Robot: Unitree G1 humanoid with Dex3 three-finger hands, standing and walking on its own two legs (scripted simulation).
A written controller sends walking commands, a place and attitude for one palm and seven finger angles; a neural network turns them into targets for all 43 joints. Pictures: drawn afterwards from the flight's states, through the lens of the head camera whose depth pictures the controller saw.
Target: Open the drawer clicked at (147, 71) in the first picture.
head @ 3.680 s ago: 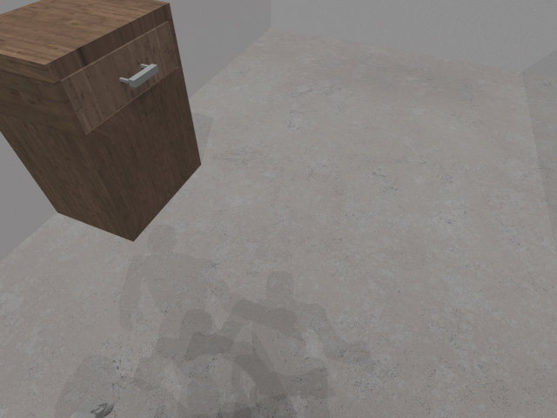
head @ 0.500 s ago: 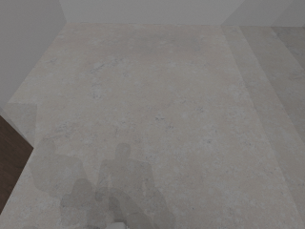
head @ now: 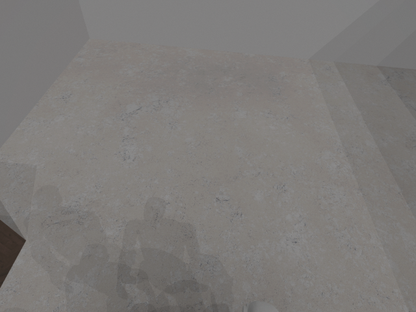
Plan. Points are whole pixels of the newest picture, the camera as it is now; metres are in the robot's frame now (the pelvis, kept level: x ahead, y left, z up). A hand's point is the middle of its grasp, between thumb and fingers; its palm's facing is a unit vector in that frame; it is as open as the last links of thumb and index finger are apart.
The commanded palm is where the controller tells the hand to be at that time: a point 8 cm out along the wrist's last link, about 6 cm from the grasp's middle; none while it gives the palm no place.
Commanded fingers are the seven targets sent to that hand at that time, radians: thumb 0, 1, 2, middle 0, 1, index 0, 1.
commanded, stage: walk to a spot facing it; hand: left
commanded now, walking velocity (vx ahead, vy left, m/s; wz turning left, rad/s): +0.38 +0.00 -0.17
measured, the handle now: out of the picture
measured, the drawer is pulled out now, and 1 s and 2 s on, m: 0.00 0.00 0.00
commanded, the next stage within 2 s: turn to face it in 0.66 s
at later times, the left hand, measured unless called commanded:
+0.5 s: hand (166, 251) +0.28 +0.12 -0.17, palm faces +0.03 -0.97 -0.23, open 7.2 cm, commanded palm none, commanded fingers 0.00 0.90 0.90 -0.20 -0.30 -0.20 -0.30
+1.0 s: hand (164, 187) +0.47 +0.16 -0.17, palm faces +0.15 -0.97 -0.20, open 7.4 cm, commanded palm none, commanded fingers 0.00 0.90 0.90 -0.20 -0.30 -0.20 -0.30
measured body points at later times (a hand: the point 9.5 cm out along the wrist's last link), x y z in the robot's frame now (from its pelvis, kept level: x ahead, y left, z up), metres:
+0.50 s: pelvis +0.24 -0.07 +0.00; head +0.25 -0.08 +0.45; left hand +0.28 +0.17 -0.15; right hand +0.26 -0.30 -0.17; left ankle +0.26 +0.08 -0.67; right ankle +0.23 -0.15 -0.74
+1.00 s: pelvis +0.43 -0.03 -0.01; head +0.46 -0.03 +0.44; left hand +0.47 +0.21 -0.16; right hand +0.48 -0.27 -0.16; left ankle +0.44 +0.07 -0.74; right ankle +0.47 -0.17 -0.69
